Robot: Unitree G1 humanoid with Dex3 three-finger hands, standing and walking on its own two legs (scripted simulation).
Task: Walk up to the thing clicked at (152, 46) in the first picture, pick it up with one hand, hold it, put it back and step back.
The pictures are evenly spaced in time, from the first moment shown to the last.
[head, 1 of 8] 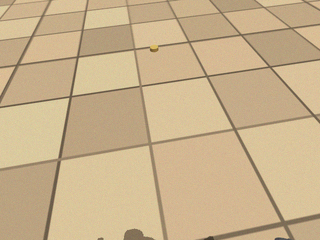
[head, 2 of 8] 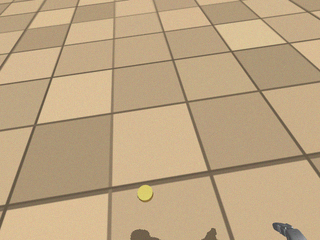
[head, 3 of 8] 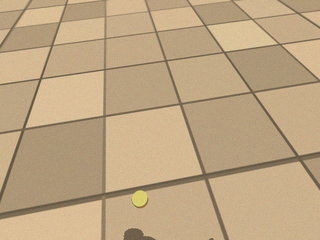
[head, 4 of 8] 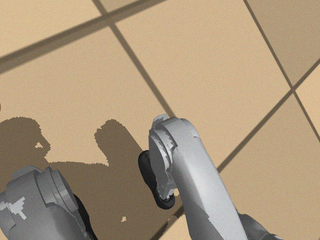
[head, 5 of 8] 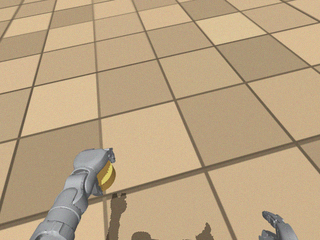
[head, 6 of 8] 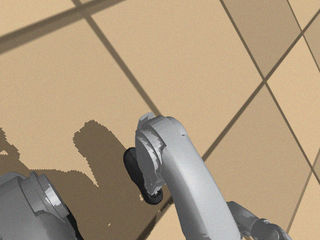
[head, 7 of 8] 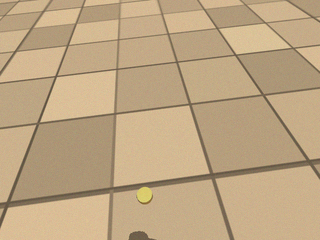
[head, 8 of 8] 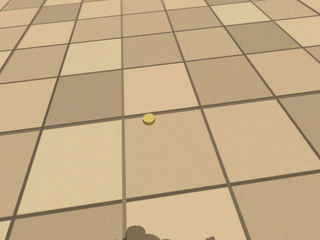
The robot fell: no
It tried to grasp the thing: yes
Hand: left
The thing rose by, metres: 0.69
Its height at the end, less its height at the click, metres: +0.00
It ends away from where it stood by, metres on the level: 0.01
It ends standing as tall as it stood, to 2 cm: yes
